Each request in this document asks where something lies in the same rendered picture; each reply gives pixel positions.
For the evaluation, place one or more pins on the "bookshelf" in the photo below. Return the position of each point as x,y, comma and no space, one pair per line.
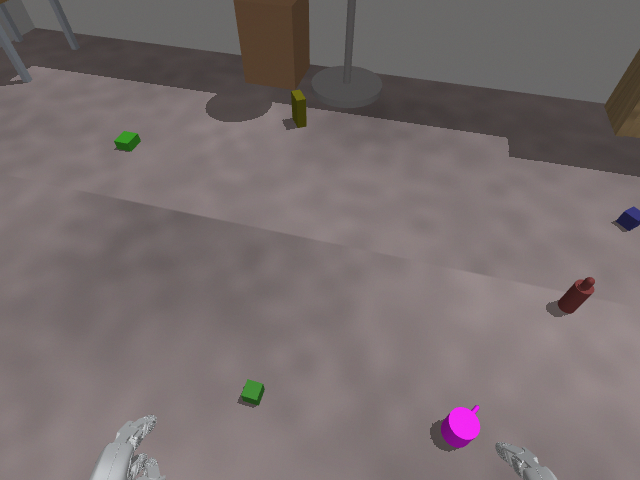
623,106

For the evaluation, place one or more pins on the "right robot hand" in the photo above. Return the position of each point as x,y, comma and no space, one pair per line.
524,462

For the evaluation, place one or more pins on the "coat stand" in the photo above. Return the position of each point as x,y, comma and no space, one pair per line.
347,86

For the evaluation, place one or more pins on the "left robot hand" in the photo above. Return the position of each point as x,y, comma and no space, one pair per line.
116,461

